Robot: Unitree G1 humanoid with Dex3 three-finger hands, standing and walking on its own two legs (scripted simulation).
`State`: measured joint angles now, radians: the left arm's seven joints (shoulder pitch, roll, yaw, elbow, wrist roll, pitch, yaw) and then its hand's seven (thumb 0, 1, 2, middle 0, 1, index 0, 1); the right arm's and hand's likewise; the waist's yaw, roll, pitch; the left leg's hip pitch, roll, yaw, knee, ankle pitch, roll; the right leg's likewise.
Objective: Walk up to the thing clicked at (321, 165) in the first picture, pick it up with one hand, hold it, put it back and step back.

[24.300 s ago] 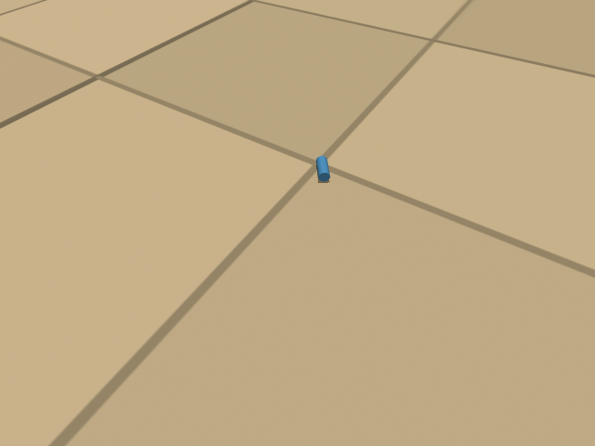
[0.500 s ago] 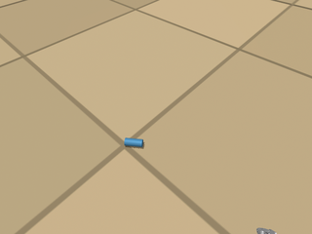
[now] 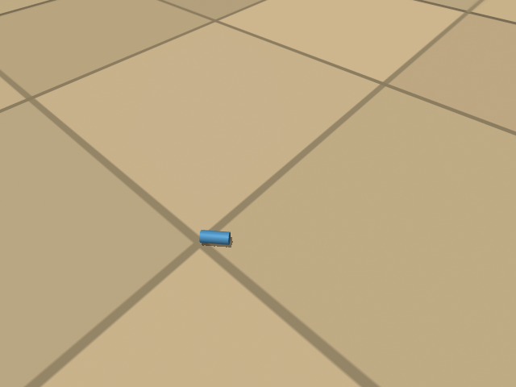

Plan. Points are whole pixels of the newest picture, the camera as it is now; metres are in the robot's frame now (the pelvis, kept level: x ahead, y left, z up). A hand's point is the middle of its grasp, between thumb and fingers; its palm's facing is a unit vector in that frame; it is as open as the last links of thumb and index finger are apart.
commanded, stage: stand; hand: left
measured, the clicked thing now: (215, 237) +0.85 +0.23 -0.75
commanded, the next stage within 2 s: walk up in 0.26 s
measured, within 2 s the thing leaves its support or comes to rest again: neither
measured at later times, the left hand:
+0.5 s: hand out of the picture +0.08 +0.29 -0.16, palm faces +0.02 -0.93 -0.36, open 7.4 cm
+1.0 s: hand (138, 294) +0.33 +0.27 -0.15, palm faces -0.09 -0.92 -0.37, open 7.4 cm
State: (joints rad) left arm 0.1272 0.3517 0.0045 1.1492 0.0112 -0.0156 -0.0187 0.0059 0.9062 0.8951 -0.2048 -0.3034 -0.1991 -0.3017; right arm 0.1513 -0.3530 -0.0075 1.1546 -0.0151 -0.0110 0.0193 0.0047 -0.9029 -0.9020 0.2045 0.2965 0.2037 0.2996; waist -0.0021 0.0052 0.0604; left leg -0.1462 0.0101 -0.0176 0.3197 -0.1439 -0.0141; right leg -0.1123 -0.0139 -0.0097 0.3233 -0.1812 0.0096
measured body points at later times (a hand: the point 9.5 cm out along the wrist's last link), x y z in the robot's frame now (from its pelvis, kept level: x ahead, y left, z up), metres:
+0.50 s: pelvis +0.05 +0.02 -0.01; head +0.06 +0.02 +0.44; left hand +0.08 +0.34 -0.13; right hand +0.13 -0.30 -0.13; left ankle +0.08 +0.13 -0.74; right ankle +0.00 -0.12 -0.75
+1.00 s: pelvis +0.21 +0.02 -0.03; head +0.23 -0.01 +0.42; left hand +0.33 +0.32 -0.13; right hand +0.22 -0.30 -0.17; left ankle +0.09 +0.14 -0.74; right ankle +0.31 -0.10 -0.75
